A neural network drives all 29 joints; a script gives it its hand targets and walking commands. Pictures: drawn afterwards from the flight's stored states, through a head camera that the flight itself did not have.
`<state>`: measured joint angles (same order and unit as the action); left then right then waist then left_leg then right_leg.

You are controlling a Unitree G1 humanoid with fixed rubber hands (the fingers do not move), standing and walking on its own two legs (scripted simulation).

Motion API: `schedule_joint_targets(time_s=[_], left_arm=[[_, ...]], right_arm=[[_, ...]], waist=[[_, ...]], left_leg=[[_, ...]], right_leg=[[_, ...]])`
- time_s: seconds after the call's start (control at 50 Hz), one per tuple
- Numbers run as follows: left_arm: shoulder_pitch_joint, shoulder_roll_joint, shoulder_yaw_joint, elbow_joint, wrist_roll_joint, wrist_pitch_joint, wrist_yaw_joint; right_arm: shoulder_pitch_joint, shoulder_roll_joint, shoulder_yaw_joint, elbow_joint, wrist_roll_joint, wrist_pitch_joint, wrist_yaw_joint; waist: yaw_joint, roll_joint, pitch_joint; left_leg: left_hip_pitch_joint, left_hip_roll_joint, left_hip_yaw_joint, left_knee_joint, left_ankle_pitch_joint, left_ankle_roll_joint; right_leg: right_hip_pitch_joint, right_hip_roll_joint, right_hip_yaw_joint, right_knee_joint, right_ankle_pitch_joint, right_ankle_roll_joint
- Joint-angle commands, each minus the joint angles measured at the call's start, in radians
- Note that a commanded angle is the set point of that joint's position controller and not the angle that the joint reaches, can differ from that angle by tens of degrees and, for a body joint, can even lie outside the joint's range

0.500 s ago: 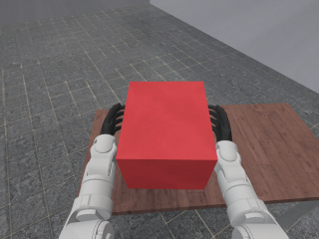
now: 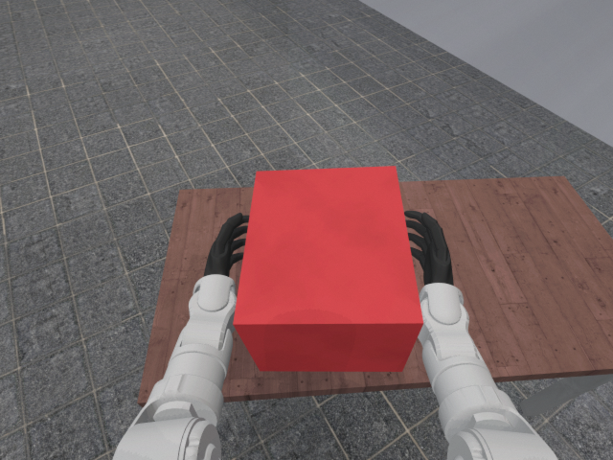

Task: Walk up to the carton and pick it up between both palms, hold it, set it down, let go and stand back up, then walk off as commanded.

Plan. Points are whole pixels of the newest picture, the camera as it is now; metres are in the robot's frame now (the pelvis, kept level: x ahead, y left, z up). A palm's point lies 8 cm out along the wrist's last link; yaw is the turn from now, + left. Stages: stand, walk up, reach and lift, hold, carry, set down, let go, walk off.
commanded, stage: set down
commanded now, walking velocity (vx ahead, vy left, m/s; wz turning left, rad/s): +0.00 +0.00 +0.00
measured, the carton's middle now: (327, 269) +0.38 -0.03 +0.02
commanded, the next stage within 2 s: none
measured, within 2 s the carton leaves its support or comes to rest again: neither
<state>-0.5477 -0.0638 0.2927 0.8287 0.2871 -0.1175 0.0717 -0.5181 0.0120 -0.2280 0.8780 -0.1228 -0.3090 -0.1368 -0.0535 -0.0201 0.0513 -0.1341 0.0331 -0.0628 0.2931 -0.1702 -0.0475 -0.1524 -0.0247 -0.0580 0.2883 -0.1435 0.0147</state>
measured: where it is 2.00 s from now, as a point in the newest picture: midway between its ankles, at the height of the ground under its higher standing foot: outside the picture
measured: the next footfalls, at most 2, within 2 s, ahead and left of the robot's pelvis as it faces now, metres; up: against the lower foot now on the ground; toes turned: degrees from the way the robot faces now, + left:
none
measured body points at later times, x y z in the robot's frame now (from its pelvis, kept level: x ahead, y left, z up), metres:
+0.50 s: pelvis +0.01 +0.01 +0.00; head +0.06 +0.02 +0.44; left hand +0.39 +0.12 -0.01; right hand +0.36 -0.18 +0.02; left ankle -0.01 +0.15 -0.75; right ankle +0.00 -0.12 -0.75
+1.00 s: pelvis +0.01 +0.01 +0.00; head +0.10 +0.02 +0.44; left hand +0.39 +0.11 -0.04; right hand +0.36 -0.18 -0.02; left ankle -0.01 +0.15 -0.75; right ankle +0.00 -0.12 -0.75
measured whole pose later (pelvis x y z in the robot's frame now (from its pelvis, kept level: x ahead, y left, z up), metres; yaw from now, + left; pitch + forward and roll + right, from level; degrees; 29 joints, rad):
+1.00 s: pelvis +0.01 +0.01 +0.00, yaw +0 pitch +13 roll -1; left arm -0.61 -0.06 0.30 1.13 0.28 -0.40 0.14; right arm -0.52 0.02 -0.44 1.08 -0.29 -0.57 -0.11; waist -0.05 -0.01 -0.04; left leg -0.41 0.03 -0.06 0.36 -0.19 -0.05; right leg -0.39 -0.02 -0.06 0.29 -0.12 0.01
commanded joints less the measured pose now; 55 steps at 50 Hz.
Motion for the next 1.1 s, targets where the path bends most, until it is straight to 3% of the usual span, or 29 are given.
schedule_joint_targets(time_s=[0.0, 0.04, 0.06, 0.1, 0.22, 0.38, 0.46, 0.6, 0.62, 0.66, 0.68, 0.7, 0.72, 0.84, 0.9, 0.92, 1.08], left_arm=[[-0.641, -0.618, -0.356, -0.119, -0.013, -0.17, -0.119], [-0.642, -0.625, -0.361, -0.095, -0.017, -0.19, -0.115], [-0.632, -0.622, -0.353, -0.079, -0.008, -0.2, -0.115], [-0.633, -0.637, -0.373, -0.08, -0.008, -0.224, -0.106], [-0.592, -0.629, -0.35, -0.013, 0.004, -0.252, -0.104], [-0.643, -0.647, -0.379, 0.003, -0.005, -0.316, -0.084], [-0.653, -0.629, -0.341, 0.042, 0.023, -0.328, -0.079], [-0.671, -0.635, -0.332, 0.085, 0.028, -0.358, -0.064], [-0.655, -0.619, -0.314, 0.107, 0.03, -0.364, -0.064], [-0.654, -0.622, -0.307, 0.128, 0.035, -0.366, -0.067], [-0.653, -0.611, -0.291, 0.129, 0.047, -0.372, -0.066], [-0.654, -0.61, -0.297, 0.131, 0.041, -0.381, -0.066], [-0.641, -0.607, -0.279, 0.152, 0.05, -0.381, -0.067], [-0.627, -0.586, -0.245, 0.175, 0.073, -0.404, -0.062], [-0.633, -0.609, -0.277, 0.162, 0.059, -0.431, -0.057], [-0.628, -0.605, -0.265, 0.169, 0.065, -0.439, -0.055], [-0.582, -0.597, -0.245, 0.206, 0.086, -0.479, -0.042]], right_arm=[[-0.545, 0.633, 0.336, -0.042, -0.113, -0.118, 0.154], [-0.549, 0.624, 0.319, -0.041, -0.125, -0.133, 0.15], [-0.566, 0.628, 0.321, -0.034, -0.129, -0.143, 0.151], [-0.534, 0.63, 0.32, -0.002, -0.138, -0.157, 0.149], [-0.523, 0.62, 0.292, 0.053, -0.156, -0.181, 0.142], [-0.541, 0.644, 0.264, 0.101, -0.176, -0.221, 0.147], [-0.569, 0.632, 0.213, 0.14, -0.193, -0.221, 0.155], [-0.595, 0.622, 0.138, 0.173, -0.239, -0.24, 0.168], [-0.608, 0.609, 0.149, 0.156, -0.231, -0.244, 0.171], [-0.597, 0.617, 0.125, 0.184, -0.256, -0.246, 0.169], [-0.612, 0.613, 0.117, 0.176, -0.266, -0.251, 0.173], [-0.602, 0.606, 0.103, 0.197, -0.274, -0.255, 0.171], [-0.605, 0.604, 0.095, 0.201, -0.278, -0.257, 0.173], [-0.591, 0.603, 0.069, 0.224, -0.302, -0.276, 0.177], [-0.593, 0.613, 0.058, 0.239, -0.315, -0.297, 0.177], [-0.588, 0.608, 0.061, 0.251, -0.312, -0.299, 0.182], [-0.593, 0.581, 0.014, 0.262, -0.352, -0.345, 0.183]], waist=[[-0.015, 0.009, -0.624], [-0.024, 0.016, -0.644], [-0.011, 0.011, -0.64], [-0.026, 0.039, -0.663], [-0.026, 0.03, -0.625], [-0.04, 0.08, -0.689], [-0.024, 0.081, -0.662], [-0.039, 0.112, -0.686], [-0.023, 0.092, -0.682], [-0.034, 0.089, -0.681], [-0.024, 0.084, -0.684], [-0.039, 0.09, -0.684], [-0.026, 0.089, -0.662], [-0.028, 0.085, -0.677], [-0.045, 0.101, -0.727], [-0.033, 0.108, -0.727], [-0.04, 0.117, -0.778]], left_leg=[[-0.064, -0.061, 0.126, 0.013, 0.311, -0.029], [-0.082, -0.061, 0.129, 0.019, 0.31, -0.033], [-0.095, -0.06, 0.131, 0.021, 0.326, -0.034], [-0.079, -0.057, 0.122, 0.033, 0.349, -0.041], [-0.071, -0.051, 0.119, 0.049, 0.383, -0.045], [-0.055, -0.042, 0.109, 0.083, 0.432, -0.068], [-0.063, -0.038, 0.119, 0.076, 0.369, -0.063], [-0.043, -0.034, 0.118, 0.087, 0.339, -0.075], [-0.046, -0.033, 0.123, 0.085, 0.335, -0.07], [-0.057, -0.035, 0.126, 0.082, 0.315, -0.068], [-0.07, -0.032, 0.124, 0.086, 0.315, -0.065], [-0.062, -0.032, 0.124, 0.086, 0.315, -0.068], [-0.069, -0.033, 0.128, 0.091, 0.328, -0.067], [-0.109, -0.031, 0.129, 0.09, 0.308, -0.06], [-0.097, -0.023, 0.122, 0.113, 0.367, -0.071], [-0.095, -0.024, 0.127, 0.12, 0.381, -0.072], [-0.11, -0.002, 0.113, 0.151, 0.46, -0.08]], right_leg=[[0.287, 0.044, -0.025, 0.034, 0.519, 0.015], [0.28, 0.042, -0.025, 0.034, 0.518, 0.013], [0.291, 0.041, -0.026, 0.037, 0.532, 0.012], [0.266, 0.041, -0.028, 0.042, 0.552, 0.004], [0.226, 0.045, -0.032, 0.04, 0.557, -0.006], [0.138, 0.051, -0.044, 0.043, 0.526, -0.023], [0.094, 0.047, -0.041, 0.028, 0.446, -0.026], [-0.005, 0.049, -0.054, 0.016, 0.36, -0.039], [0.0, 0.05, -0.053, 0.012, 0.365, -0.038], [0.006, 0.049, -0.056, 0.018, 0.361, -0.034], [0.0, 0.048, -0.054, 0.025, 0.362, -0.034], [-0.002, 0.046, -0.056, 0.023, 0.365, -0.034], [-0.009, 0.044, -0.052, 0.024, 0.363, -0.034], [-0.007, 0.044, -0.048, 0.035, 0.372, -0.034], [-0.04, 0.05, -0.055, 0.044, 0.406, -0.038], [-0.037, 0.045, -0.05, 0.046, 0.413, -0.034], [-0.092, 0.051, -0.063, 0.059, 0.439, -0.043]])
